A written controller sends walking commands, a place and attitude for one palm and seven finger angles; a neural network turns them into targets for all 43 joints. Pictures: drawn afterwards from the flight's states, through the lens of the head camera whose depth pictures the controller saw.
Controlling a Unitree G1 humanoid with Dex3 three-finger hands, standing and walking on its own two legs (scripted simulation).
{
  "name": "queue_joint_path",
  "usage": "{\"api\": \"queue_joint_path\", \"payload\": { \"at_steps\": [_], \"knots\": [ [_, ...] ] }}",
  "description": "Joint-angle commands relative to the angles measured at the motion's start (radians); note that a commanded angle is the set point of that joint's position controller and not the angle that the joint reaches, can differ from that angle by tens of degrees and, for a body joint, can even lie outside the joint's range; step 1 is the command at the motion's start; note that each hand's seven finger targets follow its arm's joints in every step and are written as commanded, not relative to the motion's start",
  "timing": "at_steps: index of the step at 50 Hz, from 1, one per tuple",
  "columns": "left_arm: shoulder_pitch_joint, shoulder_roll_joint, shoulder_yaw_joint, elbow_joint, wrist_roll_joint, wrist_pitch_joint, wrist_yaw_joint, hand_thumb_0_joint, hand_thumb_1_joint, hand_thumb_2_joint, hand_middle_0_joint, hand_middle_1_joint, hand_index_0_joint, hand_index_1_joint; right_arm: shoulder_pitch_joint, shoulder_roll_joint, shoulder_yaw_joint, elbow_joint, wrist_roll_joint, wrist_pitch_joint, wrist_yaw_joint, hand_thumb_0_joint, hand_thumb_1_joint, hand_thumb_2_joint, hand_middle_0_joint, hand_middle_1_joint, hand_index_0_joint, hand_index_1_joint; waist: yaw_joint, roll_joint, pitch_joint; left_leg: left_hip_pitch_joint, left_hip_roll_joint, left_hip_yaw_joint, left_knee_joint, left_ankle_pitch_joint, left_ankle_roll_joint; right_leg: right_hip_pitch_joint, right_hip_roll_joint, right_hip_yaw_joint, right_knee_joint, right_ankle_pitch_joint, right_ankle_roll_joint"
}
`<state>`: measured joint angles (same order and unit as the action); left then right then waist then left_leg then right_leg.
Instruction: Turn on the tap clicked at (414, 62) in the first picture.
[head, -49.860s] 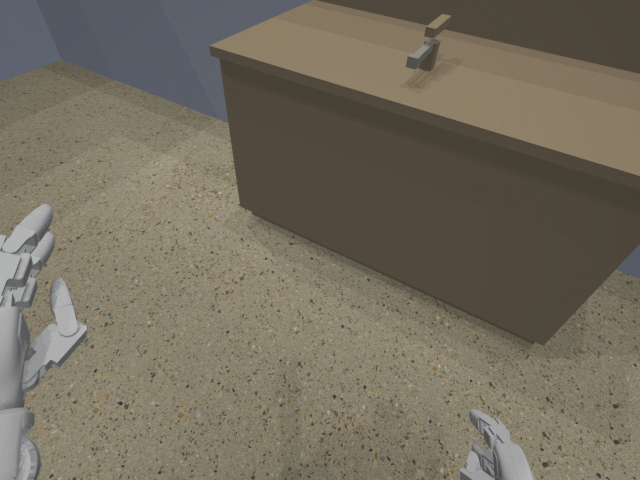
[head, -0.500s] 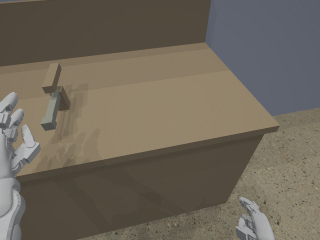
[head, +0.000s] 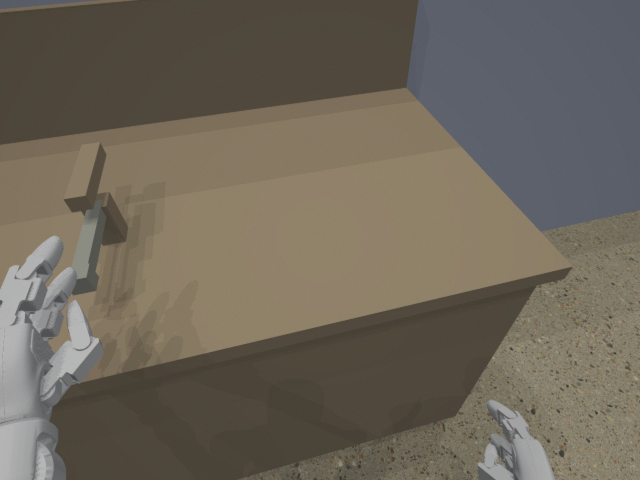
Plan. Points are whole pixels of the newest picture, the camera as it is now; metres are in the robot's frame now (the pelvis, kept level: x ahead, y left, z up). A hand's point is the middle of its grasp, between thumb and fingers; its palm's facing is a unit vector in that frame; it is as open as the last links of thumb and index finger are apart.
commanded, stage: turn the palm inward beside the body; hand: left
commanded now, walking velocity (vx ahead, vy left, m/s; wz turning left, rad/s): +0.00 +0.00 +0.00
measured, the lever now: (81, 279) +0.31 +0.35 +0.09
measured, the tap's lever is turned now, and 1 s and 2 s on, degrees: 0 0 0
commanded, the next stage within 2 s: reach beside the lever's end, fingers flat in 1.14 s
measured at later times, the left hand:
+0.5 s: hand (82, 374) +0.17 +0.24 +0.14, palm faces +0.50 -0.86 -0.14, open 7.4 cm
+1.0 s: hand (116, 368) +0.18 +0.22 +0.14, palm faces +0.52 -0.85 -0.11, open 7.4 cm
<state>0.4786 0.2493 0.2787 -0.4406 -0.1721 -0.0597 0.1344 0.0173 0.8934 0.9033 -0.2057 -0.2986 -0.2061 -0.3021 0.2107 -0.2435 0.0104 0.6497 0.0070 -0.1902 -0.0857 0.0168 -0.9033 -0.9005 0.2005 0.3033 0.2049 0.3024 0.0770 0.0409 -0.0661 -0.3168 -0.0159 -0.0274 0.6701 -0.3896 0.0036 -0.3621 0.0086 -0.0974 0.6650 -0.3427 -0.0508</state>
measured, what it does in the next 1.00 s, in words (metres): stands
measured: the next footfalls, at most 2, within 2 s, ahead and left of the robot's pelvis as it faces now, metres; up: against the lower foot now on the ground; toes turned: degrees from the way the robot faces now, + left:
none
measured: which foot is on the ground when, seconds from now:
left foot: down 0.00-1.00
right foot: down 0.00-1.00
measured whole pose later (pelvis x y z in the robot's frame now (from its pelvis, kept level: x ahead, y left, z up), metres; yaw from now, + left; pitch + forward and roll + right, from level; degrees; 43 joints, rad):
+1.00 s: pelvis -0.01 -0.01 +0.00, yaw +1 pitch +0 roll +0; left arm 0.51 0.18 0.20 -0.51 -0.22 0.14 0.23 0.02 0.90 0.90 -0.20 -0.30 -0.20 -0.30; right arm 0.18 -0.24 0.04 0.64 0.01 -0.18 -0.10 0.02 -0.90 -0.90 0.20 0.30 0.21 0.30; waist 0.08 0.06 -0.07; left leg -0.26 0.00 -0.05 0.63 -0.36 -0.01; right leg -0.30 0.02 -0.12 0.62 -0.32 -0.07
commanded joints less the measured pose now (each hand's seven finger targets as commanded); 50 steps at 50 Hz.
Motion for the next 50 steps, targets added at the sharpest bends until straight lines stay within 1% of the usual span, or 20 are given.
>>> {"api": "queue_joint_path", "payload": {
  "at_steps": [1,2,6,8,9,14,15,17,21,22,25,29,31,32,36,37,41,44,47,50],
  "knots": [
    [-0.051,0.149,0.092,-0.232,0.005,-0.075,0.028,0.000,0.900,0.900,-0.200,-0.300,-0.200,-0.300,-0.110,-0.101,-0.036,-0.161,0.004,-0.072,-0.004,0.000,-0.900,-0.900,0.200,0.300,0.200,0.300,0.006,0.003,-0.118,0.017,0.020,-0.010,-0.088,0.409,0.006,0.100,-0.035,0.024,-0.081,0.312,0.030],
    [-0.041,0.159,0.114,-0.223,0.009,-0.060,0.038,0.000,0.900,0.900,-0.200,-0.300,-0.200,-0.300,-0.133,-0.099,-0.030,-0.165,0.008,-0.069,-0.006,0.000,-0.900,-0.900,0.200,0.300,0.200,0.300,0.015,-0.007,-0.104,0.013,0.020,-0.011,-0.096,0.402,0.004,0.101,-0.032,0.022,-0.083,0.302,0.026],
    [-0.038,0.122,0.086,-0.216,-0.011,0.003,0.044,0.000,0.900,0.900,-0.200,-0.300,-0.200,-0.300,-0.141,-0.097,-0.028,-0.175,0.008,-0.049,-0.009,0.000,-0.900,-0.900,0.200,0.300,0.200,0.300,0.014,-0.029,-0.090,0.003,0.022,-0.013,-0.115,0.365,-0.002,0.113,-0.033,0.018,-0.102,0.262,0.027],
    [-0.070,0.111,0.059,-0.244,0.001,0.023,0.048,0.000,0.900,0.900,-0.200,-0.300,-0.200,-0.300,-0.150,-0.091,-0.017,-0.182,0.012,-0.043,-0.010,0.000,-0.900,-0.900,0.200,0.300,0.200,0.300,0.010,0.018,-0.082,0.015,0.022,-0.016,-0.123,0.358,-0.005,0.097,-0.032,0.017,-0.106,0.233,0.024],
    [-0.072,0.110,0.051,-0.250,0.000,0.030,0.051,0.000,0.900,0.900,-0.200,-0.300,-0.200,-0.300,-0.150,-0.092,-0.016,-0.184,0.011,-0.043,-0.011,0.000,-0.900,-0.900,0.200,0.300,0.200,0.300,0.009,0.009,-0.074,0.014,0.024,-0.023,-0.129,0.333,-0.006,0.092,-0.028,0.015,-0.110,0.200,0.024],
    [-0.112,0.098,0.006,-0.280,0.016,0.035,0.068,0.000,0.900,0.900,-0.200,-0.300,-0.200,-0.300,-0.167,-0.088,-0.003,-0.186,0.009,-0.050,-0.015,0.000,-0.900,-0.900,0.200,0.300,0.200,0.300,0.000,0.015,-0.032,0.006,0.024,-0.040,-0.152,0.205,0.000,0.061,-0.025,0.021,-0.130,0.089,0.024],
    [-0.105,0.101,0.011,-0.276,0.013,0.036,0.070,0.000,0.900,0.900,-0.200,-0.300,-0.200,-0.300,-0.170,-0.090,-0.003,-0.185,0.005,-0.052,-0.017,0.000,-0.900,-0.900,0.200,0.300,0.200,0.300,0.002,-0.009,-0.039,0.004,0.023,-0.045,-0.156,0.190,0.001,0.066,-0.024,0.021,-0.133,0.080,0.025],
    [-0.112,0.115,0.023,-0.294,0.020,0.040,0.079,0.000,0.900,0.900,-0.200,-0.300,-0.200,-0.300,-0.191,-0.087,0.003,-0.185,0.010,-0.050,-0.018,0.000,-0.900,-0.900,0.200,0.300,0.200,0.300,0.008,0.023,-0.042,0.000,0.019,-0.042,-0.162,0.147,0.001,0.067,-0.025,0.025,-0.134,0.047,0.024],
    [-0.080,0.091,0.011,-0.268,0.004,0.073,0.086,0.000,0.900,0.900,-0.200,-0.300,-0.200,-0.300,-0.192,-0.087,0.004,-0.184,0.008,-0.042,-0.019,0.000,-0.900,-0.900,0.200,0.300,0.200,0.300,0.010,0.001,-0.015,-0.022,0.017,-0.044,-0.169,0.099,0.006,0.078,-0.029,0.027,-0.154,0.018,0.026],
    [-0.081,0.094,0.017,-0.280,0.010,0.079,0.090,0.000,0.900,0.900,-0.200,-0.300,-0.200,-0.300,-0.210,-0.083,0.009,-0.184,0.014,-0.041,-0.020,0.000,-0.900,-0.900,0.200,0.300,0.200,0.300,0.013,0.032,-0.011,-0.018,0.015,-0.042,-0.174,0.091,0.005,0.077,-0.029,0.030,-0.155,0.014,0.023],
    [-0.060,0.071,0.000,-0.278,-0.007,0.099,0.092,0.000,0.900,0.900,-0.200,-0.300,-0.200,-0.300,-0.201,-0.085,0.005,-0.188,0.010,-0.038,-0.020,0.000,-0.900,-0.900,0.200,0.300,0.200,0.300,0.011,-0.005,-0.015,-0.024,0.014,-0.038,-0.165,0.100,0.012,0.091,-0.031,0.031,-0.168,0.017,0.027],
    [-0.076,0.072,-0.012,-0.314,-0.003,0.098,0.101,0.000,0.900,0.900,-0.200,-0.300,-0.200,-0.300,-0.200,-0.084,0.006,-0.188,0.011,-0.045,-0.019,0.000,-0.900,-0.900,0.200,0.300,0.200,0.300,0.005,0.005,-0.008,-0.017,0.014,-0.038,-0.161,0.091,0.015,0.082,-0.031,0.033,-0.173,0.005,0.027],
    [-0.078,0.083,0.001,-0.332,-0.003,0.093,0.110,0.000,0.900,0.900,-0.200,-0.300,-0.200,-0.300,-0.194,-0.087,0.003,-0.187,0.006,-0.050,-0.018,0.000,-0.900,-0.900,0.200,0.300,0.200,0.300,0.008,0.009,-0.033,-0.003,0.014,-0.036,-0.152,0.149,0.015,0.096,-0.031,0.035,-0.169,0.048,0.025],
    [-0.085,0.097,0.013,-0.337,0.002,0.093,0.114,0.000,0.900,0.900,-0.200,-0.300,-0.200,-0.300,-0.202,-0.085,0.007,-0.182,0.008,-0.051,-0.019,0.000,-0.900,-0.900,0.200,0.300,0.200,0.300,0.010,0.034,-0.026,-0.003,0.011,-0.034,-0.149,0.151,0.013,0.092,-0.031,0.036,-0.168,0.049,0.025],
    [-0.057,0.063,0.004,-0.288,-0.027,0.111,0.107,0.000,0.900,0.900,-0.200,-0.300,-0.200,-0.300,-0.187,-0.090,0.001,-0.175,0.008,-0.051,-0.020,0.000,-0.900,-0.900,0.200,0.300,0.200,0.300,0.006,-0.040,-0.036,-0.008,0.012,-0.031,-0.137,0.182,0.020,0.112,-0.035,0.040,-0.180,0.085,0.031],
    [-0.067,0.071,0.012,-0.296,-0.026,0.118,0.106,0.000,0.900,0.900,-0.200,-0.300,-0.200,-0.300,-0.204,-0.088,0.004,-0.174,0.013,-0.051,-0.022,0.000,-0.900,-0.900,0.200,0.300,0.200,0.300,0.009,-0.009,-0.031,-0.002,0.010,-0.030,-0.137,0.184,0.019,0.115,-0.035,0.043,-0.183,0.085,0.029],
    [-0.045,0.066,-0.002,-0.301,-0.027,0.140,0.096,0.000,0.900,0.900,-0.200,-0.300,-0.200,-0.300,-0.182,-0.092,-0.001,-0.179,0.009,-0.050,-0.021,0.000,-0.900,-0.900,0.200,0.300,0.200,0.300,0.009,-0.009,-0.061,0.012,0.006,-0.019,-0.130,0.248,0.022,0.146,-0.040,0.048,-0.175,0.176,0.031],
    [-0.032,0.058,0.000,-0.297,-0.032,0.138,0.094,0.000,0.900,0.900,-0.200,-0.300,-0.200,-0.300,-0.176,-0.089,-0.004,-0.179,0.011,-0.048,-0.021,0.000,-0.900,-0.900,0.200,0.300,0.200,0.300,0.005,-0.063,-0.065,0.016,0.007,-0.014,-0.119,0.273,0.027,0.153,-0.041,0.051,-0.174,0.227,0.038],
    [-0.047,0.080,0.028,-0.307,-0.029,0.123,0.098,0.000,0.900,0.900,-0.200,-0.300,-0.200,-0.300,-0.177,-0.088,-0.005,-0.176,0.013,-0.046,-0.019,0.000,-0.900,-0.900,0.200,0.300,0.200,0.300,0.011,-0.044,-0.070,0.015,0.005,-0.010,-0.112,0.289,0.026,0.160,-0.042,0.058,-0.168,0.260,0.038],
    [-0.041,0.065,0.010,-0.304,-0.024,0.108,0.103,0.000,0.900,0.900,-0.200,-0.300,-0.200,-0.300,-0.164,-0.087,-0.007,-0.178,0.010,-0.047,-0.014,0.000,-0.900,-0.900,0.200,0.300,0.200,0.300,0.007,-0.014,-0.072,0.017,0.004,-0.004,-0.106,0.289,0.026,0.157,-0.047,0.064,-0.166,0.267,0.039]
  ]
}}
